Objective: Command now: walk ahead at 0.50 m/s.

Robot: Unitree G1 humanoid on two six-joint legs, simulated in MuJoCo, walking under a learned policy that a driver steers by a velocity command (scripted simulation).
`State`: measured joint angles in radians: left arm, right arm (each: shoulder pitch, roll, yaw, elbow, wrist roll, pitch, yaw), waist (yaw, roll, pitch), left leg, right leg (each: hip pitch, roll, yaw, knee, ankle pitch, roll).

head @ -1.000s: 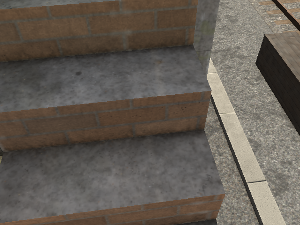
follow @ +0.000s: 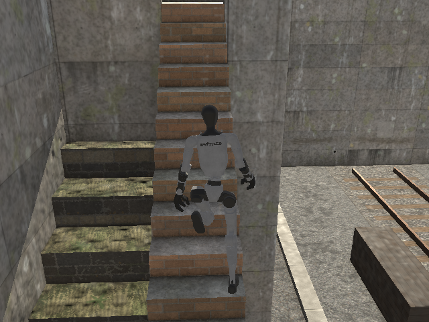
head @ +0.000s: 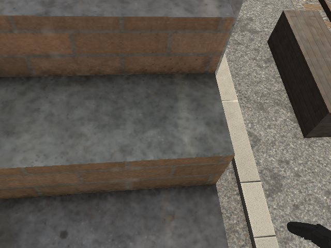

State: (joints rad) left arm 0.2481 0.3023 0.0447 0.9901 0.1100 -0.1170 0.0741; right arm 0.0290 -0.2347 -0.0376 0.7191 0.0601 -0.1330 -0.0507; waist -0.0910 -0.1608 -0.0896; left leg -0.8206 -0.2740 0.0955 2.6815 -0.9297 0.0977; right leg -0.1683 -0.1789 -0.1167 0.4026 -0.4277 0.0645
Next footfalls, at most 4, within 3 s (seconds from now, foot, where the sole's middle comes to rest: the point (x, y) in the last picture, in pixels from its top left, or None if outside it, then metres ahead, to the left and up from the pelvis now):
0.14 left None -0.22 0.04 -0.73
0.58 left None -0.10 0.16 -0.56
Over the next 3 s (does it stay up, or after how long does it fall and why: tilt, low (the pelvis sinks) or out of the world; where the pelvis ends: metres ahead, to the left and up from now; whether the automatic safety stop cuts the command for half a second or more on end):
falls after 0.60 s (tilt)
